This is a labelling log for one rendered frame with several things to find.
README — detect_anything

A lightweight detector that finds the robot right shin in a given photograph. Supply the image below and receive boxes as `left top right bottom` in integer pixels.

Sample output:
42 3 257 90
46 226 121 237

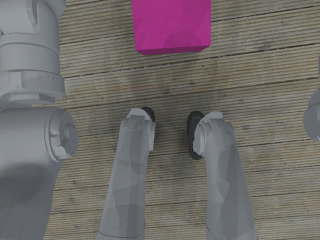
192 111 236 155

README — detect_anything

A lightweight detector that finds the right robot upper arm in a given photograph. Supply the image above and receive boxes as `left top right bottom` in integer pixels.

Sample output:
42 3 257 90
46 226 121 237
303 88 320 142

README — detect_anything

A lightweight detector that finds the left robot upper arm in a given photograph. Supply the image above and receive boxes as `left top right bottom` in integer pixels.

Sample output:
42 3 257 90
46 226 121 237
0 106 79 240

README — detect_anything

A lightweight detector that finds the carton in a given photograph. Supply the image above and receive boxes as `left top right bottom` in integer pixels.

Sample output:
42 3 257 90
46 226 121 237
131 0 211 55

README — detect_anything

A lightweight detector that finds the right robot foot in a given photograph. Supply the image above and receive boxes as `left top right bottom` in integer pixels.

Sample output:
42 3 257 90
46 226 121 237
187 111 204 160

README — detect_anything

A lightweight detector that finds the robot left forearm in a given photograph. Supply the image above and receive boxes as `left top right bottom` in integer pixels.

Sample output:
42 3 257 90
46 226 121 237
0 0 67 112

